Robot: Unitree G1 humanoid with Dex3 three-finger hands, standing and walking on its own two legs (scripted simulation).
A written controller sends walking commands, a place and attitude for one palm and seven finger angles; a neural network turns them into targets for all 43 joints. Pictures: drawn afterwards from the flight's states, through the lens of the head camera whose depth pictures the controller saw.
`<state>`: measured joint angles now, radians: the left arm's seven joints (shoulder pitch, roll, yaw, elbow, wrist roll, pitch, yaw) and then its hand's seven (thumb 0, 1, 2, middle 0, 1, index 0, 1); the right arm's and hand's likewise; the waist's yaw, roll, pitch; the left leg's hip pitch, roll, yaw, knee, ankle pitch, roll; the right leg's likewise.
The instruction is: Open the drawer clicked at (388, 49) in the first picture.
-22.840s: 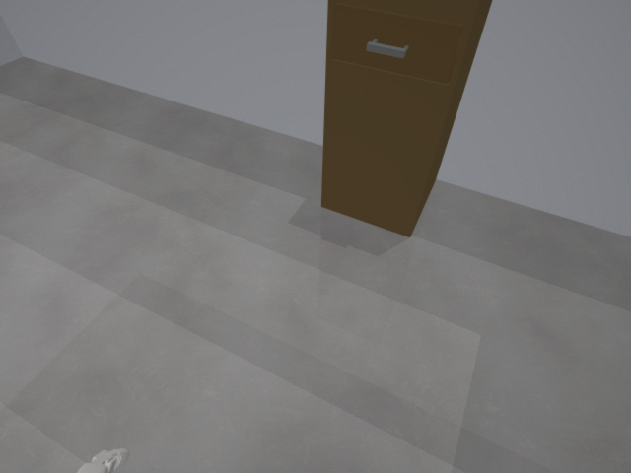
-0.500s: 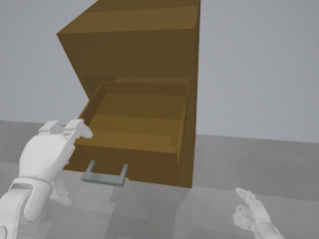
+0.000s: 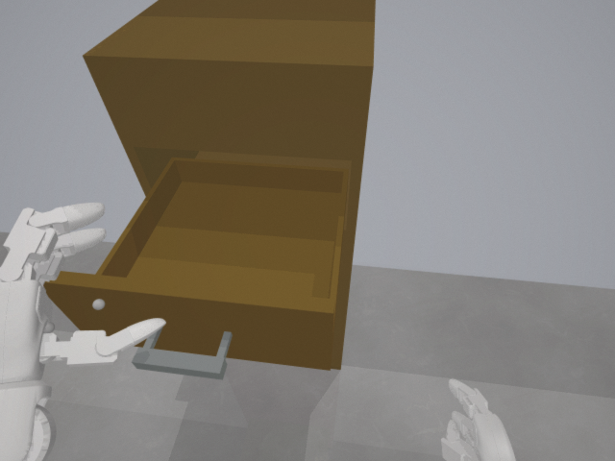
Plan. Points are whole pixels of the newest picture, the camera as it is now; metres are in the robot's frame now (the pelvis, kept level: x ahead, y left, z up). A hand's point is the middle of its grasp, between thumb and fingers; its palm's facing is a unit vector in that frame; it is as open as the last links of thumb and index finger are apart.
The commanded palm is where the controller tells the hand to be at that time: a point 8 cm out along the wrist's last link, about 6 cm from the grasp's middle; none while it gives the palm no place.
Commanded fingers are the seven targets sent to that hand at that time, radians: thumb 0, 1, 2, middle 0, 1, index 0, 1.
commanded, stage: draw the hand back to the body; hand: left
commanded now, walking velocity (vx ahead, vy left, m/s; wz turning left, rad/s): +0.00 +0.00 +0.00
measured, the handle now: (185, 349) +0.25 +0.20 +0.01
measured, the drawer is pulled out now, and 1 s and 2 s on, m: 0.30 0.30 0.30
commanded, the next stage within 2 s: step back with the hand held close in 0.58 s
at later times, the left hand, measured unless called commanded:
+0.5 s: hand (75, 331) +0.18 +0.23 +0.18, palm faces +0.43 -0.81 -0.40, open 7.8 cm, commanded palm +0.12 +0.28 +0.19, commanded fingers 0.00 0.90 0.90 -0.20 -0.30 -0.20 -0.30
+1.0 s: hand (72, 348) +0.17 +0.23 +0.17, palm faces +0.30 -0.80 -0.52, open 7.4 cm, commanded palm +0.09 +0.29 +0.19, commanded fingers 0.00 0.90 0.90 -0.20 -0.30 -0.20 -0.30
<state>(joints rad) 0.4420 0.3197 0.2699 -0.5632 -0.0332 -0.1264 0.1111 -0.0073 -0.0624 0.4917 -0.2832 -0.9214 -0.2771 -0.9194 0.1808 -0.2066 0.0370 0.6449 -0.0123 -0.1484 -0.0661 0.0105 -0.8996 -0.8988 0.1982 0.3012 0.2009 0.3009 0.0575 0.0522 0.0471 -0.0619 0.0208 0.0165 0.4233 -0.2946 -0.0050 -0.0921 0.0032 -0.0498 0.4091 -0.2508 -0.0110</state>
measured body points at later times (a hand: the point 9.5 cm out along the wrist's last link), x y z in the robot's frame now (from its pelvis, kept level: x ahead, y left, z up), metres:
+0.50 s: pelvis -0.01 +0.00 +0.00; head -0.01 -0.03 +0.45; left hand +0.15 +0.27 +0.20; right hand +0.20 -0.21 -0.08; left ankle -0.04 +0.12 -0.74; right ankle -0.01 -0.11 -0.74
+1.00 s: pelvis -0.03 +0.01 +0.00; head +0.00 +0.00 +0.44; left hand +0.14 +0.28 +0.20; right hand +0.15 -0.24 -0.09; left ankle -0.04 +0.12 -0.74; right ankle -0.01 -0.11 -0.74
